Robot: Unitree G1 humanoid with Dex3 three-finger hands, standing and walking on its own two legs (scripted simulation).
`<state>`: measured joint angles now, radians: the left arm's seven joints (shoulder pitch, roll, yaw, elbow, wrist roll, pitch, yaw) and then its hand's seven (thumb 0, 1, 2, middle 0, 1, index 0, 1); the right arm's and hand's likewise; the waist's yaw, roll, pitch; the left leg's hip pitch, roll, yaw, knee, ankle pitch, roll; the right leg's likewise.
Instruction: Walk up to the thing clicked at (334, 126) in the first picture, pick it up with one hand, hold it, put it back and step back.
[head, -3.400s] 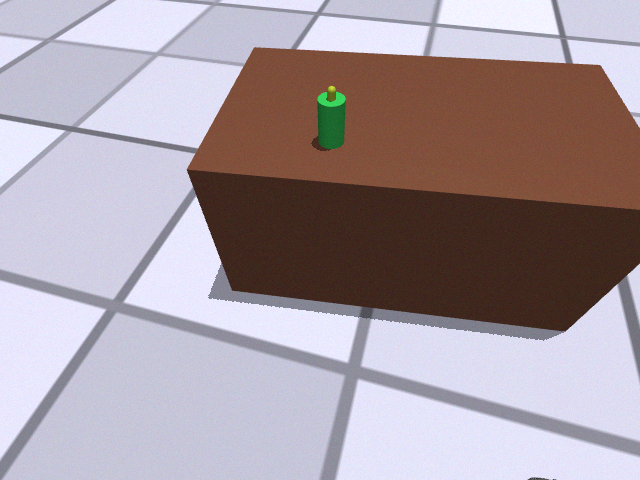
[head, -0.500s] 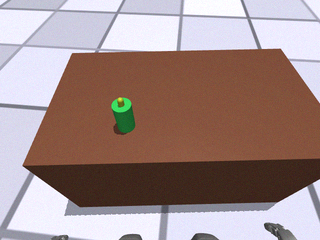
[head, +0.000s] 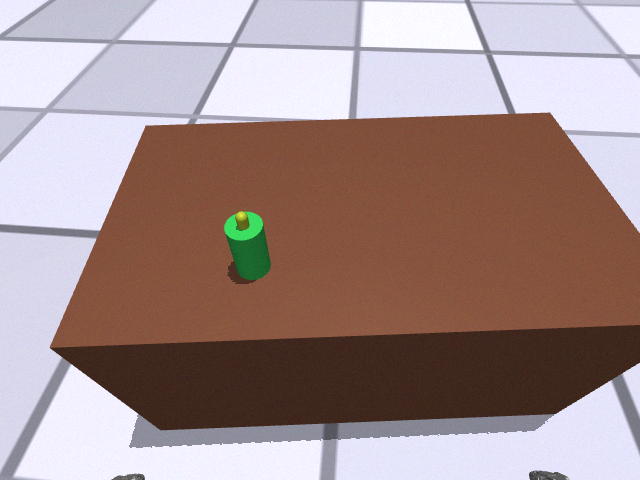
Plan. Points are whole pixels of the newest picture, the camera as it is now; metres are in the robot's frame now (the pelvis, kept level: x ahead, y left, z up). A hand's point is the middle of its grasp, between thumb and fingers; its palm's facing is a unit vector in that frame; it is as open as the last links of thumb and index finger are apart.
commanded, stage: walk up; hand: left
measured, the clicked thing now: (247, 241) +0.52 +0.16 -0.10
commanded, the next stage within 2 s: stand in 0.16 s
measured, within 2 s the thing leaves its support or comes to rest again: neither
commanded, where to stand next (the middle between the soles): +0.05 +0.00 m, yaw +0 degrees
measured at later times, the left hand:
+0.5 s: hand out of the picture +0.09 +0.25 -0.16, palm faces -0.03 -0.94 -0.35, open 7.4 cm
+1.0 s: hand out of the picture +0.14 +0.24 -0.15, palm faces -0.01 -0.94 -0.35, open 7.4 cm
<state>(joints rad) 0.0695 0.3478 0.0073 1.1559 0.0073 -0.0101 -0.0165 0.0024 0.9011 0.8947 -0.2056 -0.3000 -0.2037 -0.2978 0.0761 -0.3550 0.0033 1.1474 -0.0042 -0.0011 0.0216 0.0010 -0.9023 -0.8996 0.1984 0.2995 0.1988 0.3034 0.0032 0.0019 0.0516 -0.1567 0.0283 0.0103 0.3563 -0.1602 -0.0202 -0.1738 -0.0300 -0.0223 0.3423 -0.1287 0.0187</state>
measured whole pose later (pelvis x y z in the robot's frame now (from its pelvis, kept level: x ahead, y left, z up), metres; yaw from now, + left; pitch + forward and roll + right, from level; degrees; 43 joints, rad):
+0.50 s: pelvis +0.03 -0.01 +0.00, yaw +1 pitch -1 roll +0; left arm 0.12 0.35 0.00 1.16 0.01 -0.02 -0.01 0.00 0.90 0.89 -0.21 -0.30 -0.20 -0.30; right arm 0.11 -0.35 0.00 1.14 -0.02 -0.01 0.02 0.00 -0.90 -0.90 0.20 0.30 0.20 0.30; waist 0.00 0.01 0.04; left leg -0.14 0.04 0.00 0.34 -0.19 -0.03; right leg -0.16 -0.02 -0.04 0.34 -0.17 0.01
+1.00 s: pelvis +0.05 -0.01 +0.00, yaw +1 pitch -1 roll +0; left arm 0.07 0.35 0.01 1.14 0.01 -0.02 -0.01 0.00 0.90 0.89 -0.21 -0.30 -0.20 -0.30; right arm 0.08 -0.36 0.01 1.12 -0.01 -0.01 0.01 0.00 -0.90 -0.90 0.20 0.30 0.20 0.30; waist 0.00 0.01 0.04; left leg -0.08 0.05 0.00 0.30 -0.20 -0.04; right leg -0.11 -0.01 -0.04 0.31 -0.18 0.00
